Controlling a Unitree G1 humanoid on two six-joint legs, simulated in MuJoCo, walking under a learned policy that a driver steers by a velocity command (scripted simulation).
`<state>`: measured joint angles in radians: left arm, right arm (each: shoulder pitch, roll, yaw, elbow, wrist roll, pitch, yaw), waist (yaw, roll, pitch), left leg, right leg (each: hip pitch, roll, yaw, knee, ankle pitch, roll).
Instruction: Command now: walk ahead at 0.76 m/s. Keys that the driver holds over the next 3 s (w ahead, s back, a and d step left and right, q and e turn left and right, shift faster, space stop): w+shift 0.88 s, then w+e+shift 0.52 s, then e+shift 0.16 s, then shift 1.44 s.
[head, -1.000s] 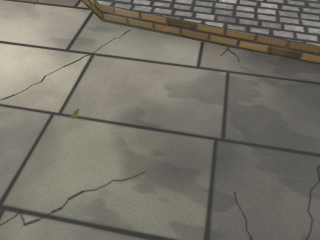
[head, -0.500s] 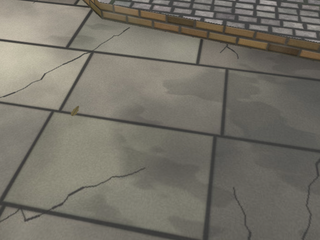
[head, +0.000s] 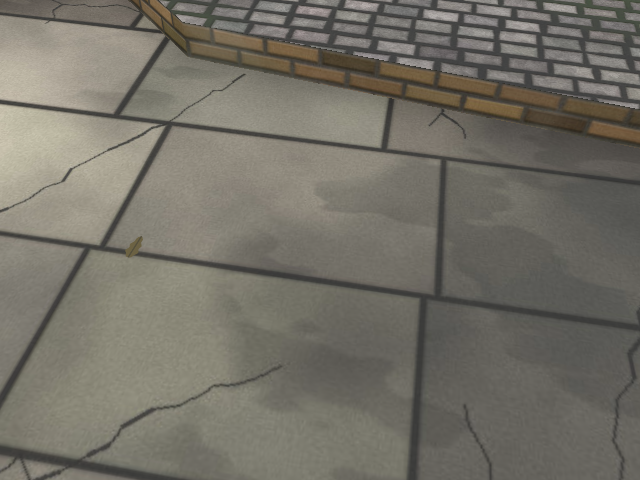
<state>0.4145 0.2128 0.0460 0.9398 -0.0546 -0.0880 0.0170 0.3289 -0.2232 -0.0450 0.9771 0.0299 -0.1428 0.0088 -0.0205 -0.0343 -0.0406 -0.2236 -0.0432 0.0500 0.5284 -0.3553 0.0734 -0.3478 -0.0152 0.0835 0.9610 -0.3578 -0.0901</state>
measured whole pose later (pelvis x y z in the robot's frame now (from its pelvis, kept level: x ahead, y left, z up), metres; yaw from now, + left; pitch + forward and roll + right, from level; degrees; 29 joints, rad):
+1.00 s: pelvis +0.87 -0.09 -0.18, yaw -4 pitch -1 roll +0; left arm 0.39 0.24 0.02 0.95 -0.05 -0.10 -0.01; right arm 0.11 -0.25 -0.04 0.79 0.01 -0.13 0.03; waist 0.00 -0.02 0.04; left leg -0.47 -0.03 0.10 0.65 -0.16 0.09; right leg -0.12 0.02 0.09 1.22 -0.40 -0.11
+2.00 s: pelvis +1.56 -0.25 -0.17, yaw -42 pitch +1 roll +1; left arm 0.16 0.27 0.05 0.70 0.00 0.04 0.02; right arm 0.16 -0.23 -0.02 0.68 -0.02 -0.05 0.01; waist -0.02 0.00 0.06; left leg -0.44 -0.05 -0.01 0.48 -0.06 0.03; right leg -0.46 0.04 0.10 1.09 -0.53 0.06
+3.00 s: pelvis +1.59 -0.34 -0.16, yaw -41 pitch -1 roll +0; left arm 0.25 0.20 0.03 0.91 0.01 -0.02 0.02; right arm 0.16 -0.22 -0.04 0.98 -0.01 0.00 -0.04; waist -0.01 0.01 0.03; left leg -0.28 0.02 -0.06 0.50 -0.20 -0.04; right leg -0.14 0.05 0.02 0.51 -0.35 -0.04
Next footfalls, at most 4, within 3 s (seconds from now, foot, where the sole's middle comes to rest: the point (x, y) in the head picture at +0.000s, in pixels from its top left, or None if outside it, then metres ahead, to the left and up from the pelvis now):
0.48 right None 0.55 -0.20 -0.93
0.92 left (321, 321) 1.03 -0.02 -0.93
1.42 right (392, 219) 1.43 -0.26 -0.93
1.82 left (390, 156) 1.75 -0.28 -0.93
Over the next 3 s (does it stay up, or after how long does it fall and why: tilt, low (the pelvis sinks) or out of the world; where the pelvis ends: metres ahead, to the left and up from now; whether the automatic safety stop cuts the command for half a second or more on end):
stays up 1.59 -0.34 -0.16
